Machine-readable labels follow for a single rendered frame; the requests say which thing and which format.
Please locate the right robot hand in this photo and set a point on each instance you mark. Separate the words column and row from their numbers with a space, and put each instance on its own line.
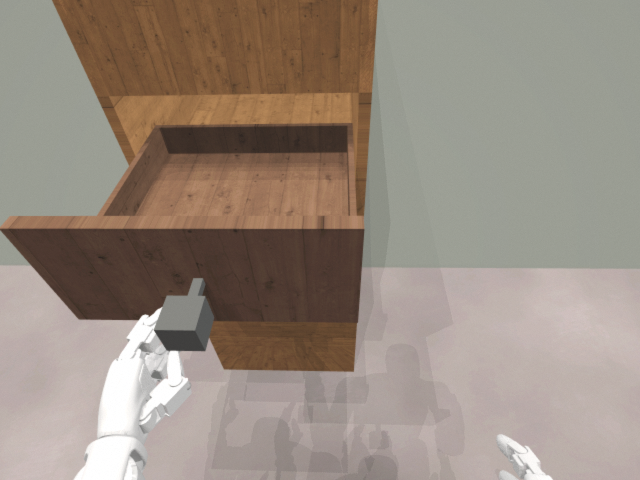
column 525, row 463

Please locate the handle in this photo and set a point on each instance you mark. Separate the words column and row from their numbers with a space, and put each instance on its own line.
column 185, row 322

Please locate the cabinet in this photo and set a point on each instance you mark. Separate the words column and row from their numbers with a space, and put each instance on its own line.
column 207, row 62

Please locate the left robot forearm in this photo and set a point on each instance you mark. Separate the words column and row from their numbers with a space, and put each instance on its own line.
column 114, row 457

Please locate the left robot hand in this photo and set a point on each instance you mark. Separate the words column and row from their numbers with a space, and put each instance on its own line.
column 131, row 382

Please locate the drawer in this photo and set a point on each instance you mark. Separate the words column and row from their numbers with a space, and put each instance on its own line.
column 264, row 213

